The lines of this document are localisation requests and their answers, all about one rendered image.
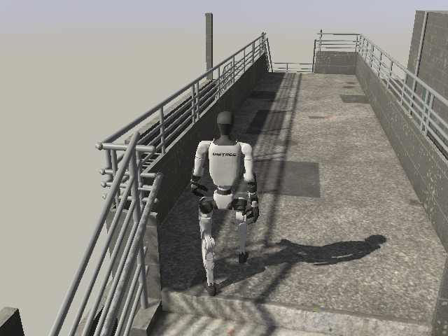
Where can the left robot forearm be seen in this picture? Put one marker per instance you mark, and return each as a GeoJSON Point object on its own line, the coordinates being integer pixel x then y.
{"type": "Point", "coordinates": [194, 179]}

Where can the right robot forearm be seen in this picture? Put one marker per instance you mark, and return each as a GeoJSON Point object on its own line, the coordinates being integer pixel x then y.
{"type": "Point", "coordinates": [253, 193]}

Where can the left robot hand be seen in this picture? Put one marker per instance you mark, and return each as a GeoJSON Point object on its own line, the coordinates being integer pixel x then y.
{"type": "Point", "coordinates": [194, 190]}

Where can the right robot hand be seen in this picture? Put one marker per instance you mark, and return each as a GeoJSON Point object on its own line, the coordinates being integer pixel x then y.
{"type": "Point", "coordinates": [254, 214]}

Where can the right robot shin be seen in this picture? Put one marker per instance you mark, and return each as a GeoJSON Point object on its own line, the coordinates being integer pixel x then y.
{"type": "Point", "coordinates": [242, 233]}

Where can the robot right upper arm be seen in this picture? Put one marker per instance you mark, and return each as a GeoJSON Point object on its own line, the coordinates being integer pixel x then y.
{"type": "Point", "coordinates": [248, 161]}

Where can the robot left upper arm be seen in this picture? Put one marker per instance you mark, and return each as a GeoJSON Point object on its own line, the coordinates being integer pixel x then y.
{"type": "Point", "coordinates": [202, 149]}

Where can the robot left thigh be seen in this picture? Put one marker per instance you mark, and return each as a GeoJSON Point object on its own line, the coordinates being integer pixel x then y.
{"type": "Point", "coordinates": [206, 205]}

